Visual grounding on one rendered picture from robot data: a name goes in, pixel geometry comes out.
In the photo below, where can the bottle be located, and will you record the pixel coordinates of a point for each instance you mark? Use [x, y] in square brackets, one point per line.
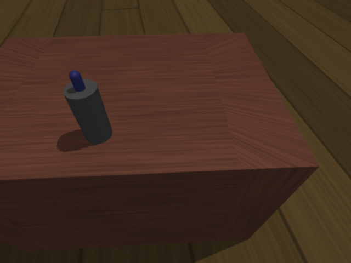
[87, 106]

